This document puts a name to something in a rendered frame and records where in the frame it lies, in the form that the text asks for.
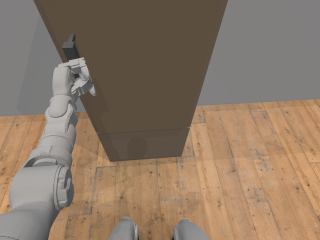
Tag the robot right shin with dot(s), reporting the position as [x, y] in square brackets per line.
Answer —
[183, 220]

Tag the handle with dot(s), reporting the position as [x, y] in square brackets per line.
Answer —
[70, 50]

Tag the robot left thigh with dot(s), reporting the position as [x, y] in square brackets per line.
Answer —
[125, 230]

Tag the robot left hand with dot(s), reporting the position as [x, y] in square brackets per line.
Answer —
[63, 82]

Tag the left robot forearm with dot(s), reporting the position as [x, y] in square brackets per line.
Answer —
[58, 139]

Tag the cupboard door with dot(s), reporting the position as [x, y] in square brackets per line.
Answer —
[145, 57]

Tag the robot left upper arm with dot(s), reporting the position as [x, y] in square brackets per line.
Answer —
[38, 194]

